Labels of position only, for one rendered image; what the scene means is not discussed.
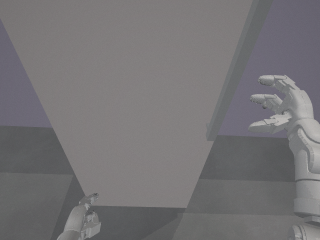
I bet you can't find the left robot forearm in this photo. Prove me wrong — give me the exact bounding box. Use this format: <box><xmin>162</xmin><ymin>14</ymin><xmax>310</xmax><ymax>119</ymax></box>
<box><xmin>57</xmin><ymin>230</ymin><xmax>82</xmax><ymax>240</ymax></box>

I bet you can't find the fridge door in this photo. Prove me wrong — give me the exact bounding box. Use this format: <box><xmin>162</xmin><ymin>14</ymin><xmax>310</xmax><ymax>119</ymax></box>
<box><xmin>0</xmin><ymin>0</ymin><xmax>253</xmax><ymax>208</ymax></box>

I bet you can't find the robot right upper arm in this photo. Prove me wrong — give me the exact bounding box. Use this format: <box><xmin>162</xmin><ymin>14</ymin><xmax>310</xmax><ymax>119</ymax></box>
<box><xmin>287</xmin><ymin>224</ymin><xmax>320</xmax><ymax>240</ymax></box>

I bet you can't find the right robot hand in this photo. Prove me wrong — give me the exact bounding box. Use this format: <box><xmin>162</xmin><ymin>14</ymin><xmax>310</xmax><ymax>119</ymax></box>
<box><xmin>248</xmin><ymin>75</ymin><xmax>314</xmax><ymax>134</ymax></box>

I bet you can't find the handle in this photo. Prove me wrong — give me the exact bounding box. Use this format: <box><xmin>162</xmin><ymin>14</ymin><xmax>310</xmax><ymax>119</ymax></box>
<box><xmin>206</xmin><ymin>0</ymin><xmax>274</xmax><ymax>141</ymax></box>

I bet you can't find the right robot forearm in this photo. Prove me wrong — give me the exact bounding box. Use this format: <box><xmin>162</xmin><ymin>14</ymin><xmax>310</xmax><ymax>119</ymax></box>
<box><xmin>286</xmin><ymin>118</ymin><xmax>320</xmax><ymax>227</ymax></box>

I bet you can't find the left robot hand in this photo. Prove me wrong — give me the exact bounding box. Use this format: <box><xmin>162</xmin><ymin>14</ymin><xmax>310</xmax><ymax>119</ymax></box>
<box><xmin>63</xmin><ymin>193</ymin><xmax>101</xmax><ymax>240</ymax></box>

